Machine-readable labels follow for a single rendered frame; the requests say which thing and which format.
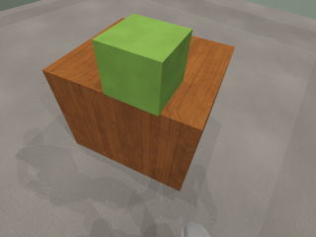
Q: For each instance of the robot right thigh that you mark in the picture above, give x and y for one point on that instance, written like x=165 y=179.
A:
x=194 y=230

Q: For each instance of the carton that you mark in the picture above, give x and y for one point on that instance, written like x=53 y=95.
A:
x=142 y=61

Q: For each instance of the pedestal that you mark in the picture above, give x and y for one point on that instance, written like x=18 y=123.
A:
x=161 y=148

